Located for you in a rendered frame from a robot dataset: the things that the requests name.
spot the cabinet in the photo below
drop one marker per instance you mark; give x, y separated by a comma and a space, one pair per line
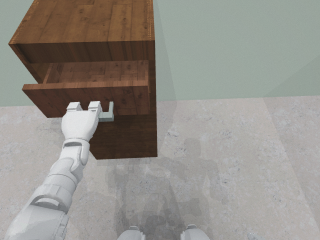
70, 31

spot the robot left forearm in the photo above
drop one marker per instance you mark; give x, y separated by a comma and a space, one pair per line
59, 185

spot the left robot upper arm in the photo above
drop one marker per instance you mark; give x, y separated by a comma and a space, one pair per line
40, 223

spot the right robot shin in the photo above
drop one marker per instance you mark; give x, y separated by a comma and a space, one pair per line
192, 226

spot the handle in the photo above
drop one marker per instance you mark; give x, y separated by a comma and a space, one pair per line
107, 116

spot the drawer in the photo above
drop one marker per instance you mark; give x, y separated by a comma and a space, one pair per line
125, 83

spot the robot right thigh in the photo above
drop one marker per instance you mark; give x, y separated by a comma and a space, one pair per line
193, 234

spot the left robot hand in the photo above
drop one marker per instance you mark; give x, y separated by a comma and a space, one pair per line
79, 123

